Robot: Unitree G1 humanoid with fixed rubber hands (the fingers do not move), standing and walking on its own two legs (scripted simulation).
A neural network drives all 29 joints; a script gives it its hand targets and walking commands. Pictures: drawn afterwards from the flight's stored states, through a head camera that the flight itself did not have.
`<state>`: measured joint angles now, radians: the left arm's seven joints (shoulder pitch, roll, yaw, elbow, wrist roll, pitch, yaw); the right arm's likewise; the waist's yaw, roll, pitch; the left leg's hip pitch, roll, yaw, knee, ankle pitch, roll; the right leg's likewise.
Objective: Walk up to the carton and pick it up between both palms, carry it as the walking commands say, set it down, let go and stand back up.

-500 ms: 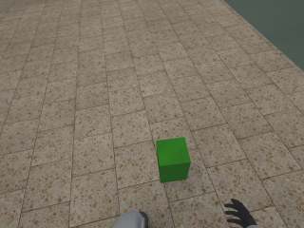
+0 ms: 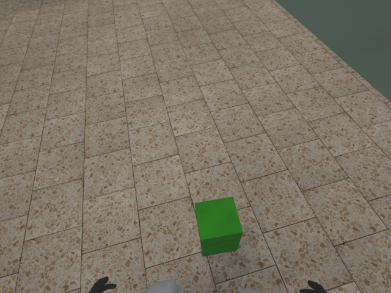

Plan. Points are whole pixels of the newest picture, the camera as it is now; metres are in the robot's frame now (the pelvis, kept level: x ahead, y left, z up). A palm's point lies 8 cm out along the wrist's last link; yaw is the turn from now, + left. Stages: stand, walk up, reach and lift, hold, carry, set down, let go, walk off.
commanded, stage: walk up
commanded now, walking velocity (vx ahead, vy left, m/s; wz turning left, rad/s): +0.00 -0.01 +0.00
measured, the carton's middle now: (217, 228) +0.43 -0.03 -0.62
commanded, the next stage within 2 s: none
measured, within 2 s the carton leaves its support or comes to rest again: neither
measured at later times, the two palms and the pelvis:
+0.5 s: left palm out of the picture +0.05 +0.25 -0.12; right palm out of the picture +0.07 -0.23 -0.12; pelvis -0.03 +0.01 +0.00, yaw -1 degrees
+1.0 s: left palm out of the picture +0.02 +0.24 -0.12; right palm out of the picture +0.00 -0.27 -0.12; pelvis -0.04 -0.02 +0.01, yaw +0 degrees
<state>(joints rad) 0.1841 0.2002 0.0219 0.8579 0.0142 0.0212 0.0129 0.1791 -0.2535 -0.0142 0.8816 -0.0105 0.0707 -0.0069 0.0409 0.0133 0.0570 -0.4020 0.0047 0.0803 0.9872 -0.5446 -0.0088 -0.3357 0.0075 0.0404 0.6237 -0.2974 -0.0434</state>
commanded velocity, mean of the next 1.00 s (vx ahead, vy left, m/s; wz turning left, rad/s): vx -0.01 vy -0.06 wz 0.08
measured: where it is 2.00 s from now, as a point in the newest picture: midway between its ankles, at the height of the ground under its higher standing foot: outside the picture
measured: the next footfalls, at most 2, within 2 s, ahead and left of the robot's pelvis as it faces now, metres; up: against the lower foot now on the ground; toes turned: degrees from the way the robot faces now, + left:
left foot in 0.12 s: +0.02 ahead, +0.13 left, +0.00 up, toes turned +4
right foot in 0.44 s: -0.02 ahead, -0.12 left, +0.00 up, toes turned +1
